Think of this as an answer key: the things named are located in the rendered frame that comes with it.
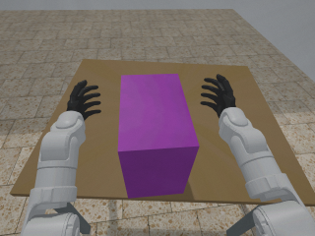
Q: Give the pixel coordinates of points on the robot right hand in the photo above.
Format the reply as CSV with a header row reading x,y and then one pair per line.
x,y
224,97

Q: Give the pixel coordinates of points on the right robot upper arm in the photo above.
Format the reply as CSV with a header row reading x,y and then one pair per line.
x,y
285,218

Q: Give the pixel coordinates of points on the robot left forearm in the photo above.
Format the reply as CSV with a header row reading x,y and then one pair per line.
x,y
57,163

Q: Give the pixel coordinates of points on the left robot upper arm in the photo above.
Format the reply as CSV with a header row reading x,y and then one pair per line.
x,y
53,224

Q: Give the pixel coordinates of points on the table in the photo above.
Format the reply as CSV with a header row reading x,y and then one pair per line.
x,y
215,177

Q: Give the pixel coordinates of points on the carton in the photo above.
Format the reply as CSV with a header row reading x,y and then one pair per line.
x,y
157,142

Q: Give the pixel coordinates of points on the robot left hand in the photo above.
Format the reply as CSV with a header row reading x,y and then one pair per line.
x,y
77,99

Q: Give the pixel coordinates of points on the robot right forearm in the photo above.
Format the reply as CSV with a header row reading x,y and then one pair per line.
x,y
263,177

